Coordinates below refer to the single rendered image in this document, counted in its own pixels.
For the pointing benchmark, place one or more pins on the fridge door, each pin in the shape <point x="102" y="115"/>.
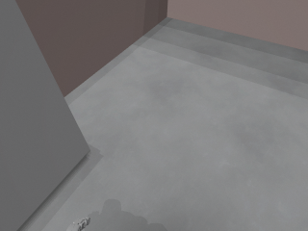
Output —
<point x="40" y="140"/>

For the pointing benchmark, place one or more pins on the robot left hand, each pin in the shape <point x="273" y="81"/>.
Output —
<point x="79" y="224"/>

